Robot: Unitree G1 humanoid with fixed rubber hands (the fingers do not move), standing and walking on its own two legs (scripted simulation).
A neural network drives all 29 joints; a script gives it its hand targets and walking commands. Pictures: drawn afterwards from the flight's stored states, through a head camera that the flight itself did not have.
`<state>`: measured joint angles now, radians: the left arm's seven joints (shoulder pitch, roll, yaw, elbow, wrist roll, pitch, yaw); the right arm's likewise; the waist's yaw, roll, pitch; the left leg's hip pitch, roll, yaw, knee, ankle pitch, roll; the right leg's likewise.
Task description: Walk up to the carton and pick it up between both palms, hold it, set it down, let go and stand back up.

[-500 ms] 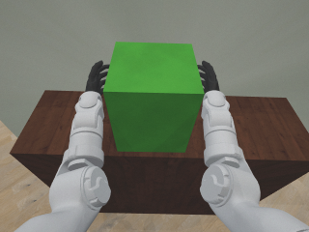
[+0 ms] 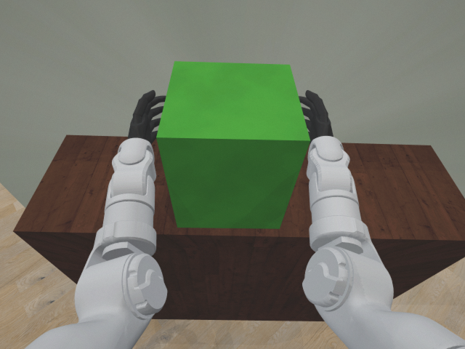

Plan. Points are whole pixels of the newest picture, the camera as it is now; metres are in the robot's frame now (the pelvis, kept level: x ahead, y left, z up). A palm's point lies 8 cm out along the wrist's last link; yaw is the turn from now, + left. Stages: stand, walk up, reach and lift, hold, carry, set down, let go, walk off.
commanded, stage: set down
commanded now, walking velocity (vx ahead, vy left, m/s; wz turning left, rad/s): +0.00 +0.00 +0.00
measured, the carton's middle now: (230, 150) +0.46 -0.01 +0.09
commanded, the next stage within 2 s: none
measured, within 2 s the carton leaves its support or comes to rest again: neither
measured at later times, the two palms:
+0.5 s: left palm (136, 128) +0.46 +0.16 +0.14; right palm (317, 133) +0.44 -0.16 +0.14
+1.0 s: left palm (110, 104) +0.46 +0.18 +0.19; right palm (347, 111) +0.44 -0.20 +0.19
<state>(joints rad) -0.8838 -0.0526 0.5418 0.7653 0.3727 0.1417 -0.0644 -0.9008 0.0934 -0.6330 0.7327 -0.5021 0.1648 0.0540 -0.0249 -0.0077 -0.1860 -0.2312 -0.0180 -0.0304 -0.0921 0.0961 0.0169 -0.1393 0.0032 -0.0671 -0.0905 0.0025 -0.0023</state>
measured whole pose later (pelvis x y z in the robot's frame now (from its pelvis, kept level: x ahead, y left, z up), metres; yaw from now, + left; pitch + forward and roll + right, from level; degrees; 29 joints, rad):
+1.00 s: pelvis -0.02 +0.00 +0.00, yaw -4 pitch +13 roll +0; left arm -1.08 0.40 0.06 0.92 -0.27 0.38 0.05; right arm -1.13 -0.28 0.01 0.97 0.27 0.34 -0.14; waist 0.00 0.01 -0.15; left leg -0.36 0.01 0.03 0.15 -0.01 0.00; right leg -0.28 0.02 -0.01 0.14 -0.08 -0.01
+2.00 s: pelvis -0.02 +0.00 +0.00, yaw -4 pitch +5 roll +0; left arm -0.92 0.42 0.14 0.59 -0.23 0.62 -0.01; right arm -0.96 -0.33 0.02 0.68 0.36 0.51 -0.15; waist 0.00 -0.01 -0.08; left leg -0.18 0.01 0.03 0.11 -0.01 0.00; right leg -0.10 0.02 0.00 0.07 -0.06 -0.01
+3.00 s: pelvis -0.03 +0.00 +0.00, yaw -5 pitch +0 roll +0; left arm -0.13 0.22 0.13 -0.05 -0.16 0.49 -0.01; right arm -0.11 -0.24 0.00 0.02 0.26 0.35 -0.15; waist 0.06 -0.03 -0.02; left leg -0.12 0.00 0.06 0.18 -0.06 0.01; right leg -0.07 0.01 0.03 0.21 -0.13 -0.01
